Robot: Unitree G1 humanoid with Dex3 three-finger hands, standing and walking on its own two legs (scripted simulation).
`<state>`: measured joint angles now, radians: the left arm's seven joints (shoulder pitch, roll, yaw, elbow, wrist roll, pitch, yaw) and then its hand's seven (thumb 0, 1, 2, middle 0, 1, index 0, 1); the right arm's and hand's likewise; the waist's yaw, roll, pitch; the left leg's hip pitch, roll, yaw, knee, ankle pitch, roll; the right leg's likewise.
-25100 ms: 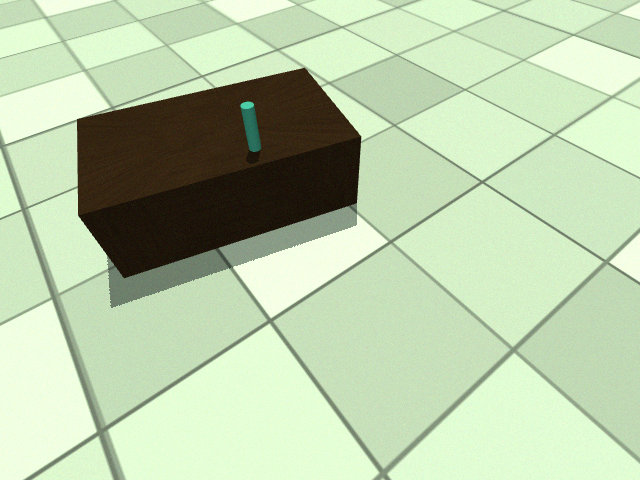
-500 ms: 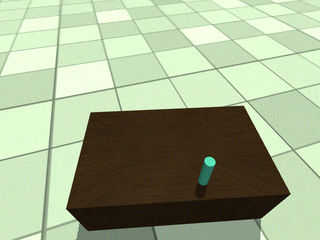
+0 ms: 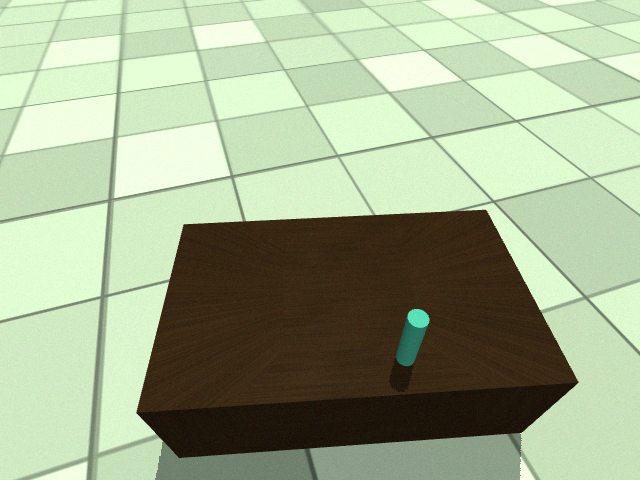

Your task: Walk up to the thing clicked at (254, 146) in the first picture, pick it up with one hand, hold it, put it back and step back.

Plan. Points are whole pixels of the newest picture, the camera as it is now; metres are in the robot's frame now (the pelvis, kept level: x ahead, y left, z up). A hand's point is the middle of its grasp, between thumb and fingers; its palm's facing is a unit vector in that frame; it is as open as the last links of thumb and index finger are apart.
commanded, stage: home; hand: right
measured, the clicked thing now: (411, 339) +0.48 -0.18 -0.33
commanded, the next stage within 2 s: stand in 0.58 s
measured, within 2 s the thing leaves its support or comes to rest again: neither
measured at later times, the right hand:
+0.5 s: hand out of the picture +0.08 -0.24 -0.15, palm faces -0.03 +0.94 -0.35, open 17.3 cm
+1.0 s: hand out of the picture +0.10 -0.24 -0.15, palm faces -0.03 +0.93 -0.36, open 12.3 cm
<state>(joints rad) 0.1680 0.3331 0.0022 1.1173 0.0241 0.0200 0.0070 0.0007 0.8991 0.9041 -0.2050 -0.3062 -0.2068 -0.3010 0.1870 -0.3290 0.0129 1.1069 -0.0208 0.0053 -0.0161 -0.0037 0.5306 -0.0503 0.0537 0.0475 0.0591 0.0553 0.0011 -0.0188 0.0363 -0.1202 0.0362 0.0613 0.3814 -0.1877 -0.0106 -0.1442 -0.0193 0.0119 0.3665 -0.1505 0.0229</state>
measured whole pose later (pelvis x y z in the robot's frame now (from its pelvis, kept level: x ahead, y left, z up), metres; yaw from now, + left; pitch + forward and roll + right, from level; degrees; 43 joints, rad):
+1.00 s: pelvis +0.02 +0.01 +0.00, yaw +1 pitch -3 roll +0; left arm 0.11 0.34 0.00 1.14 0.01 0.01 0.00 0.00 0.90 0.90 -0.20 -0.30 -0.21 -0.30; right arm 0.11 -0.34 0.01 1.12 -0.01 0.00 -0.01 0.00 -0.12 -0.63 0.18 0.26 0.19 0.27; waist 0.00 -0.02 0.05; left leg -0.08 0.02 0.06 0.32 -0.19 0.00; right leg -0.10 -0.04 0.00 0.31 -0.16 0.04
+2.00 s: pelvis +0.02 +0.00 +0.00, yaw +1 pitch -3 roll +0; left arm 0.12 0.34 0.00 1.13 0.01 0.00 0.00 0.00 0.90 0.90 -0.20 -0.30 -0.21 -0.30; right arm 0.12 -0.34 0.00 1.13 -0.01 0.00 0.00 0.01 -0.90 -0.90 0.20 0.30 0.20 0.30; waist 0.00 -0.01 0.06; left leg -0.09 0.02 0.04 0.32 -0.18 -0.01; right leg -0.10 -0.03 -0.01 0.31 -0.16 0.02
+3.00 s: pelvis +0.03 +0.00 +0.00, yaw +1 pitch -3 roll +0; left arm 0.11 0.35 0.00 1.13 0.01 -0.01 0.00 0.00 0.90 0.90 -0.20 -0.30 -0.21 -0.30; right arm 0.11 -0.35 0.00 1.13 -0.01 -0.01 0.00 0.01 -0.90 -0.90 0.20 0.30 0.20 0.30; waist 0.00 0.00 0.05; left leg -0.07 0.03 0.04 0.30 -0.18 -0.02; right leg -0.10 -0.03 -0.01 0.32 -0.17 0.02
